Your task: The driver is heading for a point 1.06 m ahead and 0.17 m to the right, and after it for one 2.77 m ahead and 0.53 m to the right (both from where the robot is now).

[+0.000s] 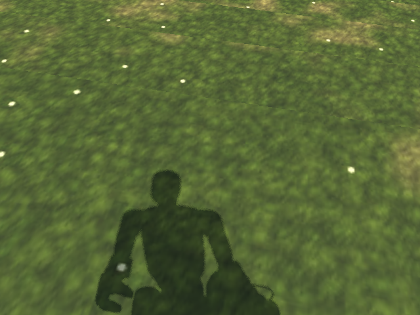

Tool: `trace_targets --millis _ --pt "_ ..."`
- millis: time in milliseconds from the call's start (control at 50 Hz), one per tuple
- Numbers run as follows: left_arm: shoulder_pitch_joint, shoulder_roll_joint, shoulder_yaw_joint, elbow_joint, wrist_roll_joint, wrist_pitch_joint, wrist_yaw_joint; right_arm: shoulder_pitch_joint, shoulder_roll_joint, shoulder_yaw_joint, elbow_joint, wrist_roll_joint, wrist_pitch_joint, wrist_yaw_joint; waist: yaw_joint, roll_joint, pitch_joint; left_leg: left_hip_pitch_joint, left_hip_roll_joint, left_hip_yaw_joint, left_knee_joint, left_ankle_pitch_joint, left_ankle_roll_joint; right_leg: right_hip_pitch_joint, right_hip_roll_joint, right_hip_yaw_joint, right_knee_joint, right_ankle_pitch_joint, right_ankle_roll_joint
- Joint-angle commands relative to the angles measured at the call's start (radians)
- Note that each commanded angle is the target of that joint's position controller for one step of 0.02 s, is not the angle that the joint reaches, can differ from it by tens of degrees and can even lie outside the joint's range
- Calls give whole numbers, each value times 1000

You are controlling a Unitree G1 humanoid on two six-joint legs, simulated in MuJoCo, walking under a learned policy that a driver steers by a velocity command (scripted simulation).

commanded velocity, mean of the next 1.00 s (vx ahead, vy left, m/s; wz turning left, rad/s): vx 0.50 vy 0.00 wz -0.31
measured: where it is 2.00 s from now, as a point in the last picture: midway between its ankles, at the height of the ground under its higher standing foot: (256, 186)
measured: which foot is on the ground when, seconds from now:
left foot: down 0.00-0.20, up 0.22-0.70, down 0.72-1.00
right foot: up 0.00-0.16, down 0.18-0.72, up 0.74-1.00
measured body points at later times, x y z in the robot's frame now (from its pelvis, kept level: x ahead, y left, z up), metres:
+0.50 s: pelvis +0.27 -0.06 +0.00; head +0.30 -0.08 +0.45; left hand +0.36 +0.22 -0.12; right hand +0.37 -0.34 -0.11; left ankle +0.45 +0.09 -0.67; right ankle +0.22 -0.08 -0.74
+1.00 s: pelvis +0.55 -0.09 +0.00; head +0.58 -0.08 +0.45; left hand +0.78 +0.09 -0.11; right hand +0.46 -0.34 -0.12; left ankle +0.57 -0.01 -0.74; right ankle +0.57 -0.26 -0.69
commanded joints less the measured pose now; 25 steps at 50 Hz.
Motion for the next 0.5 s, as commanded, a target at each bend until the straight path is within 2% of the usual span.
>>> trace_targets --millis 20,60,120,140,160,180,200,220,240,260,280,300,320,360,400,500 --pt "-122 1 -15 -94 5 -13 -11 9 -103 -13 -37 1 -14 -12 -14 98 67 -64 275 -38 -71 541 32 23 21 -75 -146 68 -11" --pt "-171 4 -19 -119 8 -15 -16 47 -115 -13 -18 -2 -6 -21 -27 94 70 12 296 -16 -37 635 27 30 41 -113 -216 35 -36" --pt "-125 30 -9 -119 11 -13 -10 38 -154 -20 -12 -8 9 -35 15 127 16 99 320 27 123 1026 9 139 119 -164 -255 -104 -97" --pt "-66 45 -2 -105 13 -12 -6 25 -172 -24 -15 -11 16 -39 46 142 -20 109 328 37 225 1133 10 205 151 -173 -258 -164 -122" --pt "21 68 10 -82 13 -17 -1 13 -187 -29 -23 -14 26 -39 85 144 -73 92 334 37 375 1137 18 306 177 -163 -285 -210 -150" --pt "153 100 29 -41 20 -26 6 -2 -195 -32 -34 -11 33 -34 150 114 -143 7 319 45 592 991 12 488 195 -131 -373 -198 -183" --pt "271 190 61 -17 28 -26 23 -4 -166 -26 -65 -9 29 -26 195 8 -228 -205 270 53 909 597 -13 713 23 105 -426 -284 -245" --pt "199 286 87 -41 11 -14 27 9 -84 -16 -142 8 18 -2 104 -238 -284 -662 13 -46 1276 -272 -74 967 -240 699 -547 -222 -424" --pt "199 260 84 -43 -17 -7 27 -103 -147 -22 -163 -7 4 2 142 -29 -249 -781 67 -247 1293 -205 -61 946 -233 687 -609 -180 -412" --pt "150 217 72 -40 -19 -8 36 -139 -133 -16 -183 5 -11 7 110 16 -133 -800 116 -253 1225 -110 -56 830 -220 558 -626 -118 -378" --pt "115 162 59 -35 -15 -12 38 -120 -132 -17 -172 7 -17 4 57 92 -48 -746 150 -244 1120 -67 -60 694 -176 465 -645 5 -326" --pt "81 137 50 -37 -19 -21 43 -121 -125 -17 -174 -9 -4 3 23 103 -21 -691 172 -248 1050 -62 -73 611 -122 387 -652 89 -292" --pt "57 119 43 -43 -21 -30 45 -94 -115 -13 -168 -26 18 5 -3 85 -29 -630 179 -246 1006 -53 -89 558 -82 328 -664 143 -274" --pt "77 133 42 -38 -28 -51 41 -93 -100 -11 -178 -37 51 12 -16 60 -42 -604 178 -225 940 -47 -116 519 -41 278 -671 236 -267" --pt "109 162 49 -33 -26 -59 39 -150 -92 -8 -206 -35 64 17 -6 39 -31 -632 178 -205 855 15 -135 499 -13 256 -684 242 -252" --pt "211 166 52 -22 -26 -51 41 -352 -94 -2 -281 -26 64 23 75 -14 -14 -713 154 -197 612 196 -149 579 16 277 -666 232 -193"
Velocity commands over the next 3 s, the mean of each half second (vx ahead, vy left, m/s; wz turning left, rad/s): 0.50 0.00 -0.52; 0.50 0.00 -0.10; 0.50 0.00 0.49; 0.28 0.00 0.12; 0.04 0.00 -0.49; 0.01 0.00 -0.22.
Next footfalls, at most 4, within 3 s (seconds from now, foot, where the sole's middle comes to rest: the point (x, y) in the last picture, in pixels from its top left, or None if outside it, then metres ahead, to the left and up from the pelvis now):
0.18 right None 0.26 -0.09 -0.78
0.72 left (220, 277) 0.60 -0.03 -0.78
1.22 right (291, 232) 0.77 -0.29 -0.78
1.72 left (227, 174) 1.03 -0.07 -0.78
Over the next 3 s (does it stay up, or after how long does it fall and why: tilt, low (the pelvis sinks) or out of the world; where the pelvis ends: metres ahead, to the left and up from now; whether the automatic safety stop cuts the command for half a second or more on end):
stays up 0.93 -0.14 0.00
